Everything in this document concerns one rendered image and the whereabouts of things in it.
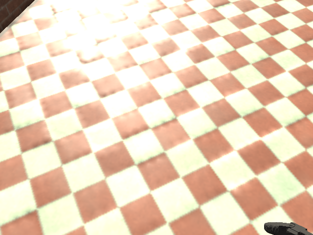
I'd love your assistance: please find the right robot hand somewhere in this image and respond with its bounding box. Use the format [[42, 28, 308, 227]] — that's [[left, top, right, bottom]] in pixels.
[[264, 222, 313, 235]]

